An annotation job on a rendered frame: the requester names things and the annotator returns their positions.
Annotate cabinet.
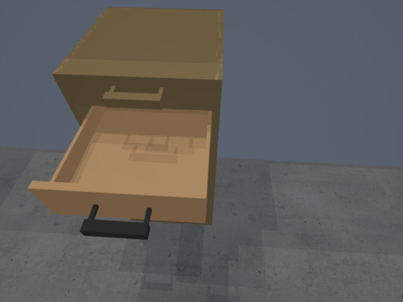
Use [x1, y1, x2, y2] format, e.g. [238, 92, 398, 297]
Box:
[52, 7, 224, 225]

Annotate handle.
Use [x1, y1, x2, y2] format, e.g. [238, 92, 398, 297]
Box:
[80, 204, 152, 240]
[102, 92, 163, 109]

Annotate drawer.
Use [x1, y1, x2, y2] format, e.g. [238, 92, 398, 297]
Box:
[28, 106, 212, 223]

